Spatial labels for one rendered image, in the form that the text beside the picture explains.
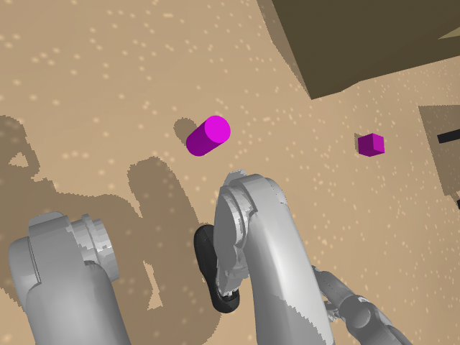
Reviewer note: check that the sofa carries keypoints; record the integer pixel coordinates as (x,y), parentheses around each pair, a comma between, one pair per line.
(337,43)

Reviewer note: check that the right robot hand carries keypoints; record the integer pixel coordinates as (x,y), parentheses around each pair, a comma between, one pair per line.
(334,290)

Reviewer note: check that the right robot foot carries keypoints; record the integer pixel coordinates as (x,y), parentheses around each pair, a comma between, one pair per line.
(207,261)

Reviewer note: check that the right robot arm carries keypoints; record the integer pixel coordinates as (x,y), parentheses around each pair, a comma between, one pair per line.
(367,324)

